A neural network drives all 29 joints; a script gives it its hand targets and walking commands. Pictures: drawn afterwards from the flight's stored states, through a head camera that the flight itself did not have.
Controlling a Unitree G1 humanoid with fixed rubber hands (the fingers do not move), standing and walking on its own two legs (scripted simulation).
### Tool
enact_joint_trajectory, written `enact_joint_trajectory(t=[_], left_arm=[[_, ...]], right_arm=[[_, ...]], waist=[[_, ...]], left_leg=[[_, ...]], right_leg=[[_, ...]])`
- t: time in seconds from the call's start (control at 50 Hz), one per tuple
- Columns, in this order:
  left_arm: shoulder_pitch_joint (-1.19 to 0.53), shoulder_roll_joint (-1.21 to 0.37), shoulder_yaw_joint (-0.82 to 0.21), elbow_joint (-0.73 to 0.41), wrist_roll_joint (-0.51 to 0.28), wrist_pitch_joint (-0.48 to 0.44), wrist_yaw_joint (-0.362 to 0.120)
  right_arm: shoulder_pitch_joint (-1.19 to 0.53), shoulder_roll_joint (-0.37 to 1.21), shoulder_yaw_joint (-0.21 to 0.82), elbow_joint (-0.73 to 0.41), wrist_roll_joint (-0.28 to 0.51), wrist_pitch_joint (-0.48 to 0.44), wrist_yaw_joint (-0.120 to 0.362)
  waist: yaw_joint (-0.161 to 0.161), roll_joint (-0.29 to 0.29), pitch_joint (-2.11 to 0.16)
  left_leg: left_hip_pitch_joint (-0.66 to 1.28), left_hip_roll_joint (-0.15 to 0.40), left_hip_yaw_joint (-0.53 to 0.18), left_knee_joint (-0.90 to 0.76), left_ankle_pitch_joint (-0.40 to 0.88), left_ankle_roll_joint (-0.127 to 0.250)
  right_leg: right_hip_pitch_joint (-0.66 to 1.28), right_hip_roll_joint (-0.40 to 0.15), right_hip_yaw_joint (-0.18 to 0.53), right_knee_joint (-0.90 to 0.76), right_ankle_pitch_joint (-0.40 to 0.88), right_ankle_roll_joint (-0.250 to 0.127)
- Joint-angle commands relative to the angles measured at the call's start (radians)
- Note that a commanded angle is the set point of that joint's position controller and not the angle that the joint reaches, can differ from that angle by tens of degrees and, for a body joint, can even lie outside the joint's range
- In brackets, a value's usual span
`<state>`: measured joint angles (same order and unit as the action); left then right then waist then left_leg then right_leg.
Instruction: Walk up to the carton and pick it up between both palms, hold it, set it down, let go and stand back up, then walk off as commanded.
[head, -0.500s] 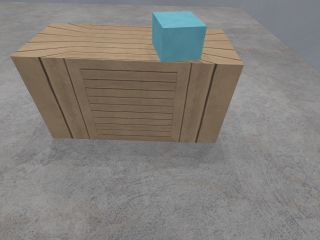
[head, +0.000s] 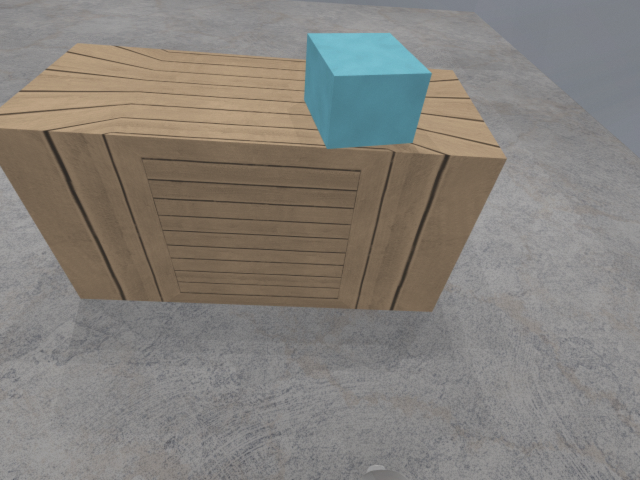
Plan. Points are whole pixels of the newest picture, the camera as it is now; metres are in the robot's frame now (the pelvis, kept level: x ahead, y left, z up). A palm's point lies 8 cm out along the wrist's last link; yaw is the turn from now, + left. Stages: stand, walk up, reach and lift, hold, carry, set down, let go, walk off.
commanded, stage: walk up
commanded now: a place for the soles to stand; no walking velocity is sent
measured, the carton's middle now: (359, 88) +1.08 -0.10 +0.02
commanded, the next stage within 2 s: none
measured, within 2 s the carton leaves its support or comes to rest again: neither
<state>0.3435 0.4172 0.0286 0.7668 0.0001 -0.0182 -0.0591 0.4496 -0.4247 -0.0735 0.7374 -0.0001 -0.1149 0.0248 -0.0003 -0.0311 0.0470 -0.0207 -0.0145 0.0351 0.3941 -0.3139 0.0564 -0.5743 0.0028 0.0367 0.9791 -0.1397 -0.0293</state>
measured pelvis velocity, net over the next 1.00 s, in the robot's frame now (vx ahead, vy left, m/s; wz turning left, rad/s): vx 0.30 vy -0.02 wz -0.03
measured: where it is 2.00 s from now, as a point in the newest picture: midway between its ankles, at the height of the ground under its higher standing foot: (331, 409)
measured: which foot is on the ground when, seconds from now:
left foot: down 0.00-0.20, up 0.22-0.62, down 0.64-1.00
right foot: up 0.00-0.14, down 0.16-0.66, up 0.68-1.00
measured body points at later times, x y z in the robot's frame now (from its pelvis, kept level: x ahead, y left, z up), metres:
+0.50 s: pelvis +0.17 -0.07 -0.01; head +0.18 -0.06 +0.44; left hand +0.26 +0.24 -0.11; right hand +0.27 -0.39 -0.10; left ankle +0.30 +0.05 -0.69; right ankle +0.17 -0.17 -0.74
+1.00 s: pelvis +0.30 -0.02 +0.00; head +0.29 +0.02 +0.45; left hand +0.40 +0.28 -0.13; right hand +0.34 -0.36 -0.06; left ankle +0.32 +0.02 -0.74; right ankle +0.39 -0.19 -0.67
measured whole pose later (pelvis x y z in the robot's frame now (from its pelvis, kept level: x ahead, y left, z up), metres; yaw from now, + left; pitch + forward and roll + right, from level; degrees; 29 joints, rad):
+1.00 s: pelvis +0.30 -0.02 +0.00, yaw -2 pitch -7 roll -4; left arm 0.30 0.42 0.03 0.77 0.00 -0.01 -0.03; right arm 0.41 -0.42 -0.06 0.74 0.00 -0.10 0.03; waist 0.00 -0.04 0.09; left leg -0.09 -0.01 0.06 0.44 -0.24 0.08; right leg -0.47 0.00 0.01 0.94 -0.21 -0.03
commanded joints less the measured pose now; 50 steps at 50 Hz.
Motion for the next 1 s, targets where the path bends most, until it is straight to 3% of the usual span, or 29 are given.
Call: enact_joint_trajectory(t=[0.0, 0.04, 0.08, 0.1, 0.12, 0.14, 0.16, 0.18, 0.2, 0.24, 0.26, 0.32, 0.42, 0.44, 0.48, 0.52, 0.58, 0.6, 0.62, 0.64, 0.66, 0.68, 0.72, 0.74, 0.76, 0.8, 0.88, 0.94, 0.98], left_arm=[[-0.226, 0.157, 0.078, -0.132, 0.013, -0.042, -0.020], [-0.185, 0.165, 0.085, -0.113, 0.010, -0.050, -0.010], [-0.130, 0.136, 0.068, -0.076, 0.030, -0.056, 0.000], [-0.019, 0.151, 0.088, -0.039, 0.026, -0.057, 0.012], [0.116, 0.212, 0.107, 0.007, 0.021, -0.068, 0.019], [0.221, 0.314, 0.124, 0.015, 0.027, -0.075, 0.033], [0.196, 0.316, 0.125, -0.029, 0.022, -0.069, 0.042], [0.183, 0.319, 0.121, -0.014, 0.010, -0.072, 0.039], [0.185, 0.306, 0.115, -0.016, -0.010, -0.078, 0.046], [0.094, 0.268, 0.094, -0.007, -0.020, -0.078, 0.055], [0.075, 0.233, 0.095, -0.016, -0.015, -0.083, 0.057], [0.064, 0.218, 0.090, -0.026, -0.013, -0.098, 0.051], [-0.036, 0.249, 0.095, -0.059, -0.009, -0.079, 0.027], [-0.020, 0.263, 0.101, -0.079, -0.001, -0.076, 0.034], [-0.009, 0.274, 0.106, -0.074, 0.001, -0.084, 0.031], [-0.087, 0.270, 0.108, -0.099, 0.004, -0.079, 0.031], [-0.043, 0.216, 0.081, -0.068, 0.014, -0.069, 0.029], [0.041, 0.148, 0.047, -0.076, -0.002, -0.065, 0.036], [0.137, 0.118, 0.034, -0.054, -0.012, -0.054, 0.032], [0.107, 0.195, 0.047, -0.029, 0.001, -0.045, 0.040], [0.087, 0.233, 0.063, -0.027, -0.003, -0.045, 0.045], [0.059, 0.226, 0.064, -0.027, 0.002, -0.047, 0.046], [0.054, 0.205, 0.050, -0.032, -0.013, -0.037, 0.036], [0.052, 0.175, 0.052, -0.043, -0.012, -0.032, 0.034], [0.017, 0.180, 0.066, -0.044, -0.005, -0.022, 0.031], [0.015, 0.183, 0.066, -0.035, -0.003, -0.015, 0.030], [-0.027, 0.191, 0.081, -0.026, 0.002, 0.002, 0.019], [-0.026, 0.198, 0.091, -0.017, 0.005, 0.005, 0.015], [-0.019, 0.191, 0.091, -0.017, 0.003, -0.002, 0.014]], right_arm=[[0.010, -0.283, -0.071, -0.039, -0.025, 0.004, -0.013], [0.015, -0.250, -0.063, -0.040, -0.027, 0.012, -0.013], [0.012, -0.234, -0.057, -0.021, -0.012, 0.029, -0.015], [0.013, -0.230, -0.050, -0.025, -0.019, 0.030, -0.020], [0.007, -0.195, -0.033, -0.038, -0.016, 0.033, -0.020], [0.048, -0.132, -0.009, -0.066, -0.002, 0.032, -0.018], [0.082, -0.106, 0.011, -0.075, -0.001, 0.029, -0.017], [0.043, -0.182, -0.021, -0.055, 0.006, 0.028, -0.022], [-0.055, -0.206, -0.022, -0.065, 0.000, 0.022, -0.024], [-0.086, -0.221, -0.028, -0.071, 0.016, 0.026, -0.014], [-0.125, -0.186, -0.025, -0.081, 0.020, 0.033, -0.007], [-0.059, -0.148, -0.032, -0.040, 0.004, 0.051, 0.016], [-0.174, -0.178, -0.050, -0.032, -0.019, 0.066, 0.039], [-0.180, -0.179, -0.056, -0.041, -0.019, 0.066, 0.035], [-0.206, -0.156, -0.042, -0.043, -0.016, 0.053, 0.036], [-0.145, -0.171, -0.048, -0.014, -0.016, 0.036, 0.036], [0.013, -0.232, -0.071, 0.025, -0.034, 0.017, 0.017], [0.030, -0.260, -0.087, 0.017, -0.049, 0.006, 0.006], [0.003, -0.286, -0.086, 0.002, -0.050, 0.000, -0.002], [-0.020, -0.304, -0.087, -0.025, -0.022, -0.003, -0.005], [-0.002, -0.286, -0.085, -0.034, -0.012, -0.001, -0.002], [0.019, -0.221, -0.077, -0.018, -0.013, -0.001, -0.005], [0.033, -0.199, -0.061, -0.029, -0.004, 0.000, -0.016], [0.007, -0.173, -0.049, -0.026, -0.001, -0.001, -0.020], [0.041, -0.171, -0.049, -0.017, 0.002, -0.005, -0.020], [-0.013, -0.193, -0.058, -0.031, 0.007, 0.002, -0.020], [0.000, -0.209, -0.055, -0.029, 0.004, 0.003, -0.019], [-0.023, -0.213, -0.066, -0.038, -0.009, 0.011, -0.023], [-0.005, -0.220, -0.059, -0.030, -0.005, 0.008, -0.021]], waist=[[-0.074, 0.143, 0.103], [-0.056, 0.085, -0.004], [-0.041, 0.144, -0.040], [0.024, 0.079, -0.113], [0.085, -0.049, -0.149], [0.112, -0.244, -0.219], [0.071, -0.254, -0.188], [0.110, -0.195, -0.128], [0.110, -0.131, -0.031], [0.045, 0.007, 0.054], [0.043, -0.081, 0.086], [0.011, -0.116, 0.111], [0.020, -0.156, 0.142], [0.025, -0.085, 0.134], [0.047, -0.065, 0.100], [-0.003, -0.007, 0.026], [-0.074, 0.107, -0.080], [-0.058, 0.295, -0.115], [-0.023, 0.296, -0.105], [-0.027, 0.205, -0.033], [-0.035, 0.160, -0.047], [-0.040, 0.088, -0.057], [-0.036, 0.123, -0.134], [-0.010, 0.137, -0.059], [-0.026, 0.138, -0.034], [-0.029, 0.151, -0.015], [-0.021, 0.177, 0.153], [-0.023, 0.173, 0.196], [-0.016, 0.108, 0.156]], left_leg=[[0.055, 0.245, -0.128, -0.104, 0.239, 0.098], [0.134, 0.233, -0.106, 0.000, 0.453, 0.076], [0.129, 0.204, -0.043, 0.134, 0.541, 0.062], [0.101, 0.180, -0.029, 0.313, 0.684, 0.054], [-0.074, 0.142, -0.012, 0.503, 0.438, 0.038], [-0.332, 0.054, 0.009, 0.733, 0.149, 0.014], [-0.556, -0.004, -0.016, 0.816, -0.231, -0.018], [-0.646, -0.001, -0.035, 0.845, -0.250, -0.028], [-0.689, 0.020, -0.055, 0.953, -0.243, -0.031], [-0.549, 0.049, -0.115, 0.835, -0.104, -0.011], [-0.540, 0.078, -0.092, 0.803, -0.081, 0.006], [-0.478, 0.077, -0.065, 0.739, 0.066, -0.014], [-0.403, 0.109, 0.007, 0.435, 0.165, -0.054], [-0.442, 0.104, -0.041, 0.424, 0.160, -0.055], [-0.368, 0.124, -0.039, 0.305, 0.229, -0.025], [-0.257, 0.129, -0.076, 0.258, 0.141, -0.009], [0.029, 0.106, -0.087, 0.054, 0.141, -0.010], [0.066, 0.234, -0.293, -0.067, -0.035, 0.024], [0.156, 0.363, -0.578, -0.117, -0.086, 0.010], [0.097, 0.395, -0.635, -0.152, -0.079, 0.064], [0.113, 0.403, -0.623, -0.121, 0.065, 0.077], [0.150, 0.362, -0.524, -0.097, 0.350, 0.020], [0.135, 0.283, -0.315, -0.032, 0.656, -0.098], [0.059, 0.247, -0.235, -0.024, 0.672, -0.073], [0.019, 0.232, -0.238, -0.052, 0.669, -0.115], [-0.068, 0.208, -0.180, -0.101, 0.431, -0.047], [-0.236, 0.162, -0.197, -0.268, 0.010, -0.159], [-0.233, 0.184, -0.214, -0.308, -0.201, -0.120], [-0.167, 0.196, -0.231, -0.279, -0.111, -0.085]], right_leg=[[-0.050, -0.065, -0.034, -0.385, -0.071, 0.009], [0.055, -0.024, -0.084, -0.450, -0.053, -0.013], [0.163, 0.026, -0.139, -0.515, -0.044, -0.017], [0.336, 0.052, -0.140, -0.594, -0.024, -0.033], [0.557, -0.013, -0.072, -0.610, 0.080, -0.052], [0.759, -0.177, 0.178, -0.540, 0.055, -0.102], [0.840, -0.347, 0.486, -0.536, 0.101, -0.192], [0.825, -0.390, 0.594, -0.558, 0.182, -0.324], [0.732, -0.444, 0.648, -0.626, 0.261, -0.350], [0.510, -0.308, 0.394, -0.637, 0.407, -0.246], [0.463, -0.249, 0.260, -0.638, 0.502, -0.212], [0.342, -0.199, 0.157, -0.683, 0.415, -0.166], [0.146, -0.131, 0.107, -0.823, -0.316, -0.156], [0.237, -0.206, 0.228, -0.811, -0.360, -0.180], [0.228, -0.210, 0.201, -0.757, -0.351, -0.191], [0.234, -0.263, 0.232, -0.690, -0.349, -0.197], [0.266, -0.121, 0.108, -0.274, -0.111, -0.108], [0.189, -0.024, -0.002, -0.082, -0.217, -0.059], [0.033, 0.074, 0.024, 0.058, -0.343, -0.019], [-0.041, 0.069, 0.037, 0.091, -0.352, -0.019], [-0.047, 0.034, 0.078, 0.123, -0.323, -0.020], [-0.029, 0.039, 0.085, 0.107, -0.266, -0.026], [0.058, 0.007, 0.083, 0.052, -0.193, -0.003], [0.046, -0.019, 0.037, 0.041, -0.176, -0.010], [0.096, -0.006, 0.058, 0.038, -0.159, -0.011], [0.113, -0.002, 0.010, 0.040, -0.117, -0.001], [0.069, -0.004, 0.016, 0.054, 0.006, -0.013], [-0.016, -0.024, 0.015, 0.075, 0.041, 0.000], [-0.027, -0.029, 0.029, 0.015, 0.044, 0.007]])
